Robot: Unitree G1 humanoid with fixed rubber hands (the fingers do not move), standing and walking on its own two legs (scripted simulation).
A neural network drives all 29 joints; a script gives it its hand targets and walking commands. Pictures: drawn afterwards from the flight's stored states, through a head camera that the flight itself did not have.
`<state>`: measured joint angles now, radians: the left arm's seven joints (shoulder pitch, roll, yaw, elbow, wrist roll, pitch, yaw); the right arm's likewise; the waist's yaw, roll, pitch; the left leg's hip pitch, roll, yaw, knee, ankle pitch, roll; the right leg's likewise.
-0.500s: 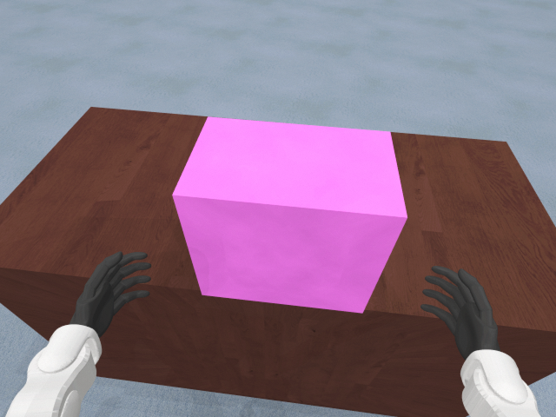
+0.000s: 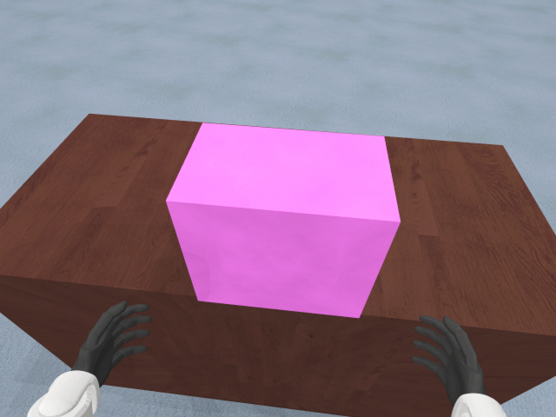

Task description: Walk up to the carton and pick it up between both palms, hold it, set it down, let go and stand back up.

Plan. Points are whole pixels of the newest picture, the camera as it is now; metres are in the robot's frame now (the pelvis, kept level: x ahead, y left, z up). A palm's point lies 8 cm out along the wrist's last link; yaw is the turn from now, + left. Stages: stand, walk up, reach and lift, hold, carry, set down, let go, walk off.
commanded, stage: set down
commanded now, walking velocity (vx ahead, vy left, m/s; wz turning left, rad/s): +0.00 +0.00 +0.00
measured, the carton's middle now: (284, 224) +0.39 +0.04 +0.05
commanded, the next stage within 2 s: let go in 1.62 s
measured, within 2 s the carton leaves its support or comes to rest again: neither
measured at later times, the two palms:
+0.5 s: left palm (120, 401) +0.14 +0.25 -0.06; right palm (451, 410) +0.17 -0.21 -0.07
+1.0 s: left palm (130, 402) +0.14 +0.24 -0.06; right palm out of the picture +0.16 -0.22 -0.07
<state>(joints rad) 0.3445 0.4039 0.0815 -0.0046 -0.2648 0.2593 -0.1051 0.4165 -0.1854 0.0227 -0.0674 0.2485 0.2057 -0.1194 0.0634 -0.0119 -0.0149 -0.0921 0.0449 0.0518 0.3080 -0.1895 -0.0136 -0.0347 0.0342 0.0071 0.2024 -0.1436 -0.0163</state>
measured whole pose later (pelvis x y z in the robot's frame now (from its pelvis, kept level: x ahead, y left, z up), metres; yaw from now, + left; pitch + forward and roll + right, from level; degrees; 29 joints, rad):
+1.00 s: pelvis -0.01 -0.01 +0.00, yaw +0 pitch +0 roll +0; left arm 0.26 0.27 0.02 0.23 -0.05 0.42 -0.03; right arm 0.23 -0.17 -0.03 0.45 0.09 0.15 0.03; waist 0.05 -0.03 0.02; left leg -0.14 0.03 0.06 0.34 -0.19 -0.02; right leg -0.13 0.02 0.01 0.34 -0.20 -0.02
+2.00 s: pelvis +0.00 +0.00 +0.00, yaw -1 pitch -1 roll +0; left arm 0.17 0.24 -0.02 0.28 0.03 0.51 -0.02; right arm 0.09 -0.20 -0.06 0.69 0.04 0.08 0.06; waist 0.02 -0.04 0.04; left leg -0.14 0.04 0.08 0.36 -0.21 -0.01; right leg -0.12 0.03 0.03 0.33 -0.19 -0.01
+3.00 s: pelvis +0.01 +0.01 -0.01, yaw +1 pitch +1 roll -1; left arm 0.37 0.17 0.02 0.87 0.03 -0.05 0.03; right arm 0.36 -0.17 -0.05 1.00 -0.03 -0.03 0.00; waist 0.00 0.01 -0.03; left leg -0.22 0.02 0.04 0.52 -0.31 0.01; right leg -0.18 0.00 -0.01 0.47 -0.30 0.01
